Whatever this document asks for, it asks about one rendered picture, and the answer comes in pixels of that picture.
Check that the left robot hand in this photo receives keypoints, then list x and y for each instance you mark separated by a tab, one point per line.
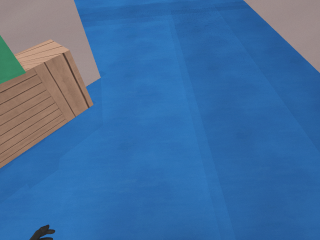
44	230

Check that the pedestal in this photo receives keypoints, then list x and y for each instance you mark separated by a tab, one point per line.
35	104

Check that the carton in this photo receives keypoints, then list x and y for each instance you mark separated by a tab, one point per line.
9	66

